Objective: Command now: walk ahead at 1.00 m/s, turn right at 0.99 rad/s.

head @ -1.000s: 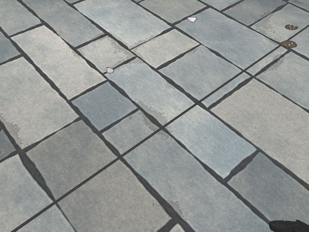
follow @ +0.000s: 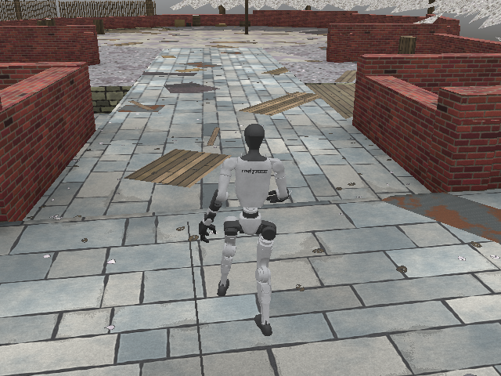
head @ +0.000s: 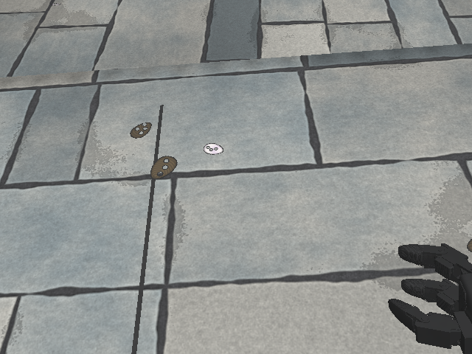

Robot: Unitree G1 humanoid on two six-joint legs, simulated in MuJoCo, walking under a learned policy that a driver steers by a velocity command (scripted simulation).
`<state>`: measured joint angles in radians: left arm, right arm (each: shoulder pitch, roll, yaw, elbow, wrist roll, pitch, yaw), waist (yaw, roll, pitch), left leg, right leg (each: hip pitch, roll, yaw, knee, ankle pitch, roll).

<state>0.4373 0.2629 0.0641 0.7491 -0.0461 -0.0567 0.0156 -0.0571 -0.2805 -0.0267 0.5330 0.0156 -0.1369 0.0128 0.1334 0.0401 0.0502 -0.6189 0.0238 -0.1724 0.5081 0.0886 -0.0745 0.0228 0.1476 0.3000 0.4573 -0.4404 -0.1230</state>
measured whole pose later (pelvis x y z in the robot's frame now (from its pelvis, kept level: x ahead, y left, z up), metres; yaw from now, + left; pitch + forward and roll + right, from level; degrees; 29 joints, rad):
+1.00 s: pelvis +0.82 -0.14 -0.03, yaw +4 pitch -2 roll -3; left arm 0.37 0.28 0.05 0.85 0.01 -0.07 0.02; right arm 0.11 -0.30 -0.04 0.65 0.05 -0.02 0.08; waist 0.04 0.02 0.05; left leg -0.69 0.05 0.14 0.77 0.04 0.12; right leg 0.31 0.02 -0.34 0.31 -0.49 0.05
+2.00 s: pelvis +1.64 +0.12 -0.02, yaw +32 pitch +2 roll +1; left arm 0.52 0.22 0.01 0.92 -0.03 -0.07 -0.01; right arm 0.03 -0.25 -0.03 0.59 0.02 -0.12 0.05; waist 0.07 -0.03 0.02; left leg -0.54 0.00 0.04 0.72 -0.22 0.02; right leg -0.09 -0.01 0.10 1.09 -0.45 -0.06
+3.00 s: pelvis +2.50 +0.35 -0.13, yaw -21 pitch +0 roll +4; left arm 0.11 0.34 0.07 0.59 -0.04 -0.03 -0.02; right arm 0.45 -0.30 -0.09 0.83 0.00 -0.11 0.01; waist -0.10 -0.04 0.03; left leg -0.08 -0.03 0.08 0.38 -0.30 -0.01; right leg -0.74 -0.07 0.07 1.22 -0.25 -0.08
